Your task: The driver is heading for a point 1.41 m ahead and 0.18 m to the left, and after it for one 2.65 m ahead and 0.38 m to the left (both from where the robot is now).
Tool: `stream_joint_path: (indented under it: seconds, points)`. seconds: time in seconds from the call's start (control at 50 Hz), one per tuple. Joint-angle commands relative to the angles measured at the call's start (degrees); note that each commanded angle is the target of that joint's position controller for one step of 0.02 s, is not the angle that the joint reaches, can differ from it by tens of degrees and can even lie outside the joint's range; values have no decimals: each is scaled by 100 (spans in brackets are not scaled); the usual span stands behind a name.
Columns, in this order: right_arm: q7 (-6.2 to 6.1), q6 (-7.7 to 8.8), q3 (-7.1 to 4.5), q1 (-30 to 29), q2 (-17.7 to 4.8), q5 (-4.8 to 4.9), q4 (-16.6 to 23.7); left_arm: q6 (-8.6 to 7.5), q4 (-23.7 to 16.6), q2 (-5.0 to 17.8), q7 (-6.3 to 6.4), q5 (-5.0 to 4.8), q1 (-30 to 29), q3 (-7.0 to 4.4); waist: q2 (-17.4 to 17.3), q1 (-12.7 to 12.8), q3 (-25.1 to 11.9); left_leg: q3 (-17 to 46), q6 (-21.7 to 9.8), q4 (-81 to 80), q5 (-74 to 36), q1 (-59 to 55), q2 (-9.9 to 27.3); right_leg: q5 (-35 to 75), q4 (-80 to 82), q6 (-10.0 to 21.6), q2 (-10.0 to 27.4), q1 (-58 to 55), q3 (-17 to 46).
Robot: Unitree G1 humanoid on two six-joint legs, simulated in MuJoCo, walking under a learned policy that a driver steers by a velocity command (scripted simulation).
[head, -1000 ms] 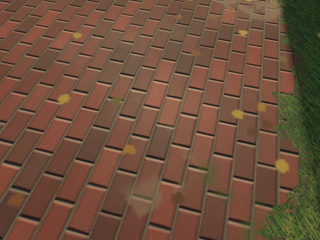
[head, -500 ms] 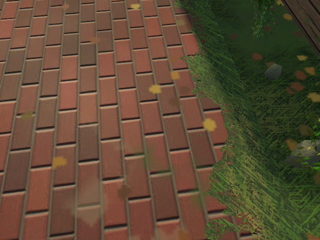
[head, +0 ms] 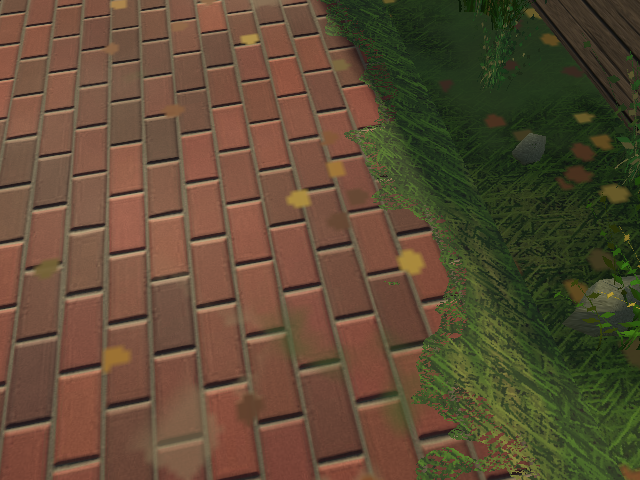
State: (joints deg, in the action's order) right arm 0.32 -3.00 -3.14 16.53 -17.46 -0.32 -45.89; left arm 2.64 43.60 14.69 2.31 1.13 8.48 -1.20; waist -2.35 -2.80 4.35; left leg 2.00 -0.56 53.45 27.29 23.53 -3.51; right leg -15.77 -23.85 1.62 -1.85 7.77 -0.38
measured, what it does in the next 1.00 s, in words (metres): steps on the spot: left foot, then right foot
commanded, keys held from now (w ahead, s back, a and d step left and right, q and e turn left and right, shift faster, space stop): q+shift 0.32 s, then shift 0.10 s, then e+shift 0.36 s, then w+e+shift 0.22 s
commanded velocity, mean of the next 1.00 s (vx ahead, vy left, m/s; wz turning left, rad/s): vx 0.08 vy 0.00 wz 0.08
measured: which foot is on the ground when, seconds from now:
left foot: up 0.00-0.24, down 0.26-0.90, up 0.92-1.00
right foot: down 0.00-0.26, up 0.28-0.88, down 0.90-1.00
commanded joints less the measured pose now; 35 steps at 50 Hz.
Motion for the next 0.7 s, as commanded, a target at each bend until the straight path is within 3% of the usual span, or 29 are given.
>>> stream_joint_path:
  seconds: [0.02, 0.12, 0.18, 0.22, 0.24, 0.26, 0.28, 0.3, 0.32, 0.34, 0.38, 0.4, 0.46, 0.52, 0.54, 0.56, 0.6, 0.7]
  points:
    - [110, -82, -237, -39, -622, -38, 366, -98, -417, 710, 79, 41, -244, -157, 1119, 134, -191, -121, 202, 892, -59, 686, 285, 3263, 540, 930, 1545, -385, 426]
    - [310, -160, -146, -586, -361, 15, 750, -134, -334, 953, 17, 71, 108, -266, 1165, 447, -313, -440, 255, -343, -232, 397, 444, 3166, 289, 877, 1755, -674, -3]
    - [325, -164, -163, -648, -402, 34, 921, -176, -337, 1140, -81, 53, 94, -348, 1272, 437, -421, -752, 71, -1035, -270, -198, 349, 3281, -32, 711, 1871, -465, -264]
    - [305, -154, -198, -562, -437, 16, 975, -200, -355, 1202, -139, -19, 80, -388, 1204, 345, -487, -874, -60, -1566, -439, -562, 260, 3109, -486, 527, 1956, -324, -422]
    - [264, -118, -222, -308, -439, -33, 922, -201, -354, 1208, -167, -79, 43, -403, 938, 130, -573, -847, -161, -2164, -918, -1077, 181, 2798, -1075, 310, 1892, -4, -669]
    - [168, -34, -316, 164, -704, -122, 791, -219, -319, 1167, -208, -103, 217, -408, 149, -153, -797, -92, -367, -2949, -1736, -1963, 341, 1940, -2271, -47, 1589, 712, -960]
    - [96, 49, -569, 365, -1875, -91, 885, -196, -786, 610, -249, -31, 146, -255, -1712, -43, -835, 2804, -1173, -3305, -4321, -2814, 2219, -1896, -3856, -569, 448, 2715, -1186]
    - [136, 75, -621, 838, -1826, 65, 854, -100, -916, 708, -159, 121, -379, -215, -907, -470, -1277, 3237, -1860, -3341, -4743, -2765, 2463, -2502, -4519, -521, 227, 2916, 111]
    - [114, 64, -555, 591, -1594, 61, 852, -79, -892, 769, -141, 65, -378, -224, -510, -273, -953, 2800, -1877, -3370, -4011, -2574, 2237, -2063, -4680, -464, 368, 3040, 346]
    - [62, 18, -457, 86, -1271, 50, 920, -104, -775, 838, -138, -8, -294, -240, -276, -61, -518, 2246, -1673, -3464, -3494, -2169, 1937, -1418, -4509, -406, 526, 2990, 338]
    - [-20, -14, -295, -572, -841, 65, 1065, -107, -588, 998, -136, 55, -5, -291, -361, 241, -463, 1571, -1278, -3476, -3641, -1780, 1336, -728, -4052, -400, 559, 2497, 240]
    - [-15, 2, -259, -543, -802, 51, 1066, -70, -495, 996, -158, 75, 168, -296, -339, 253, -630, 1436, -1227, -3424, -4025, -1759, 1280, -614, -4057, -413, 463, 2276, 168]
    - [-14, 98, -190, -406, -729, 11, 947, 28, -318, 812, -216, -15, 451, -248, -148, 257, -817, 1174, -1182, -3503, -4277, -1890, 1311, -471, -3741, -412, 403, 2066, 82]
    - [-89, 183, 62, -479, -281, -109, 783, 109, -149, 592, -252, -31, 439, -161, -265, 199, -645, 853, -1021, -3844, -3351, -1638, 1286, -283, -2738, -366, 465, 1538, 146]
    - [-111, 202, 92, -476, -302, -159, 713, 122, -111, 575, -267, -37, 399, -149, -338, 148, -530, 755, -970, -3917, -2970, -1493, 1289, -254, -2435, -327, 410, 1326, 178]
    - [-134, 206, 66, -458, -462, -192, 656, 126, -116, 662, -277, -47, 312, -176, -397, 86, -388, 720, -974, -3918, -2740, -1405, 1330, -312, -2309, -280, 296, 1265, 196]
    - [-170, 174, -17, -370, -769, -178, 563, 113, -157, 873, -306, -47, 244, -256, -396, 48, -203, 804, -1097, -3809, -2730, -1530, 1538, -580, -2391, -214, 179, 1521, 180]
    - [-229, 167, -32, -396, -666, -130, 511, 65, -263, 751, -386, -52, 230, -264, -139, 91, -180, 735, -1356, -3493, -3728, -2034, 1940, -1063, -2479, -189, 302, 1866, 17]
Velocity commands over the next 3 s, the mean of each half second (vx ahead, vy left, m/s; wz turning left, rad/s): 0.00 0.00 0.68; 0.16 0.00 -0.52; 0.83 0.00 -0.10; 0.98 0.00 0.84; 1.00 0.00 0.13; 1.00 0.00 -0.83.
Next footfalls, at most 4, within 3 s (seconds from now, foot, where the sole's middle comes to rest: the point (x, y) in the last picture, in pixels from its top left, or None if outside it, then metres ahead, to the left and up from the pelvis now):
0.26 left None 0.02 0.13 -0.78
0.90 right None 0.05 -0.05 -0.78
1.32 left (302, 448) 0.53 0.07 -0.78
1.76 right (379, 282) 0.93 -0.13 -0.78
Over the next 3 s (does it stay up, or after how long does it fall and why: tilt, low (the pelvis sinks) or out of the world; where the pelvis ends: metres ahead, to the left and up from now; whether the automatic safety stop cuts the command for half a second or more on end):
stays up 1.75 0.40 -0.01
